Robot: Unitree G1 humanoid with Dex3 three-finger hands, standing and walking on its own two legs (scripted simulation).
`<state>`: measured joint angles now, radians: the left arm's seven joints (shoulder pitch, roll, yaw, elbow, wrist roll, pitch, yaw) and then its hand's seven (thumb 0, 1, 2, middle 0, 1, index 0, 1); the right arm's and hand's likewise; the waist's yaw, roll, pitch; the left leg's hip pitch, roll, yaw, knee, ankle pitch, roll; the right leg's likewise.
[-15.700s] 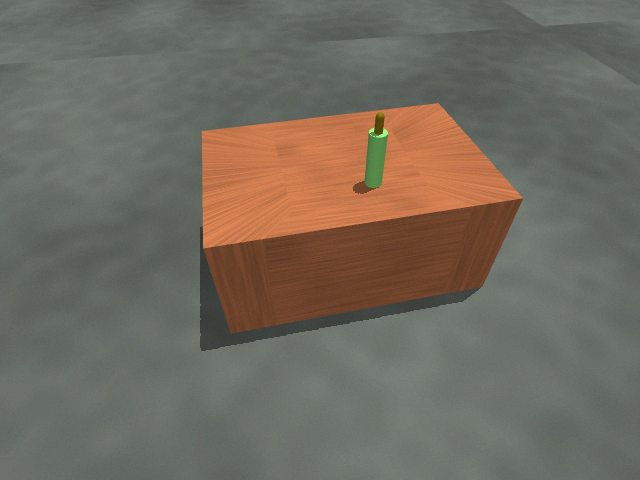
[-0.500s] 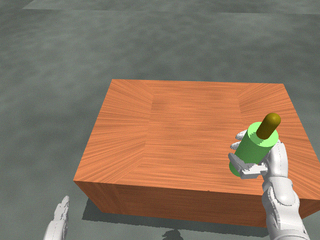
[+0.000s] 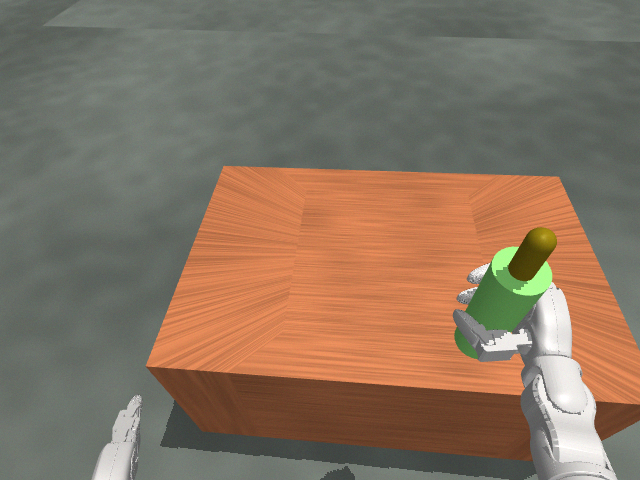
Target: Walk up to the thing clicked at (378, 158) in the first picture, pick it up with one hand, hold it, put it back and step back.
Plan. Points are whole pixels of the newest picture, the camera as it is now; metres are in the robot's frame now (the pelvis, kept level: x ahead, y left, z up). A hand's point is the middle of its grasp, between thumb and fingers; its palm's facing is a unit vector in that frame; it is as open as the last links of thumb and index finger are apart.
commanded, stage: hold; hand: right
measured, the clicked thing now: (502, 298) +0.33 -0.17 +0.09
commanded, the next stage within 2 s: crouch in 1.94 s
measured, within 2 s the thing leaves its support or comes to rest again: neither
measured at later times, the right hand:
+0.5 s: hand (486, 320) +0.33 -0.16 +0.04, palm faces +0.10 +1.00 +0.00, open 7.7 cm
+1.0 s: hand (483, 319) +0.33 -0.16 +0.04, palm faces +0.09 +1.00 +0.00, open 7.7 cm
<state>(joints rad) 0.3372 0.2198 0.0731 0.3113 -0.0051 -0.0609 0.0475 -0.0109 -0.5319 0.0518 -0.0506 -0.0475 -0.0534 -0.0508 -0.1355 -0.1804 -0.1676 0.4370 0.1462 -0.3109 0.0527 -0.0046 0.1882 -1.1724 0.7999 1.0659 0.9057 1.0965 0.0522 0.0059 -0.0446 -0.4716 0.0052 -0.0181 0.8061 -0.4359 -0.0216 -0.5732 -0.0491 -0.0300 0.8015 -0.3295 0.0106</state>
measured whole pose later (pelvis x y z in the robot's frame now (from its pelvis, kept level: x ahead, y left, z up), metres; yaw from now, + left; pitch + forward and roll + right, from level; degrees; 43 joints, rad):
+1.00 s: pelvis +0.00 +0.00 +0.00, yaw +0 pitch +5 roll +0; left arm 0.33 0.22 0.06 0.34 0.00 -0.09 0.04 -0.01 -0.53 0.05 -0.05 -0.05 -0.06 -0.05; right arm -0.13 -0.17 -0.17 0.48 0.15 -0.36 0.06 0.00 0.19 -1.17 0.80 1.07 0.90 1.10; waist 0.05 0.01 -0.04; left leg -0.46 0.00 -0.02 0.79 -0.42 -0.02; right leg -0.56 -0.05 -0.03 0.78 -0.32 0.01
